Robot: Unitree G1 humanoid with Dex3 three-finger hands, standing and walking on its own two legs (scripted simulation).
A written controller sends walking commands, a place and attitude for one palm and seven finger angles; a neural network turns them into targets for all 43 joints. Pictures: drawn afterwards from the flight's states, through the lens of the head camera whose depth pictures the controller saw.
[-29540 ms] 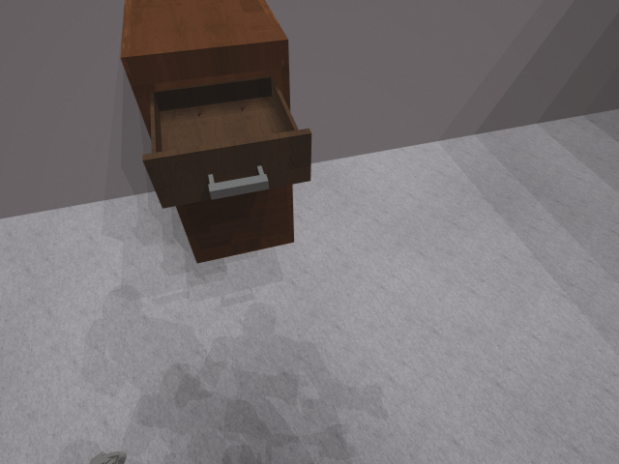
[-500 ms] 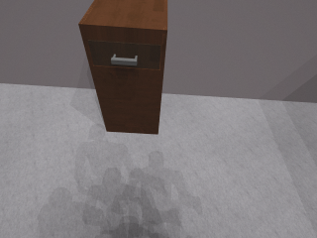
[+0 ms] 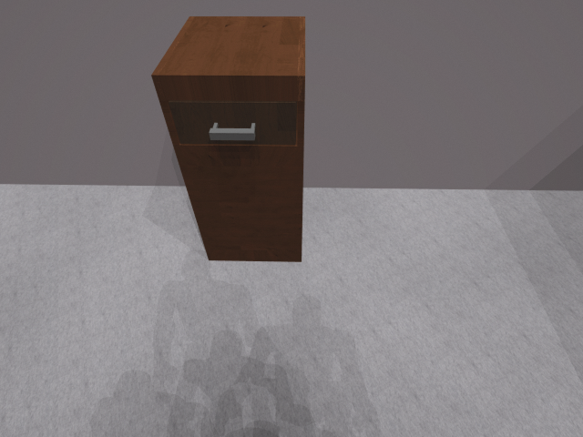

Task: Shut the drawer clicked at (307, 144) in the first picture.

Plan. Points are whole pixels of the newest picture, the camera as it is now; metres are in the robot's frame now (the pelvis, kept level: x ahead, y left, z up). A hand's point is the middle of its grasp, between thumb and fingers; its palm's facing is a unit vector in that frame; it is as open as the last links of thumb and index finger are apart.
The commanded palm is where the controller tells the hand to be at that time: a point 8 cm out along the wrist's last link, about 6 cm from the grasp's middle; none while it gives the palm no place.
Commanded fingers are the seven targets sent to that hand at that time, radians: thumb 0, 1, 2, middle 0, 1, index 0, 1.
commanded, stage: let the arm hang, fingers relaxed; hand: left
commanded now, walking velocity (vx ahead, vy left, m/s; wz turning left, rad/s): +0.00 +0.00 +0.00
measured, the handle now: (233, 130) +0.91 +0.22 -0.09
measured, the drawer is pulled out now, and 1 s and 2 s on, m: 0.00 0.00 0.00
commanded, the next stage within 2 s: look to check the result in 0.28 s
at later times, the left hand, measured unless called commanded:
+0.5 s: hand out of the picture +0.01 +0.17 -0.17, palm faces +0.02 -0.98 -0.21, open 7.4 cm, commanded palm none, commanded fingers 0.00 0.90 0.90 -0.20 -0.30 -0.20 -0.30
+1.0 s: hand out of the picture +0.02 +0.16 -0.17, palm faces +0.03 -0.98 -0.20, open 7.4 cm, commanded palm none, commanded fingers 0.00 0.90 0.90 -0.20 -0.30 -0.20 -0.30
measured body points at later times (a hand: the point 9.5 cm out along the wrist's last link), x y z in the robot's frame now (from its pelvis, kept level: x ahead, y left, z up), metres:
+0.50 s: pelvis +0.01 -0.01 +0.00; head +0.02 -0.02 +0.45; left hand +0.01 +0.22 -0.16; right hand -0.01 -0.23 -0.16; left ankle +0.02 +0.10 -0.74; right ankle +0.03 -0.10 -0.74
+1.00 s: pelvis +0.02 -0.02 +0.00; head +0.02 -0.03 +0.45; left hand +0.02 +0.21 -0.16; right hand +0.01 -0.23 -0.16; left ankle +0.02 +0.10 -0.74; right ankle +0.03 -0.10 -0.74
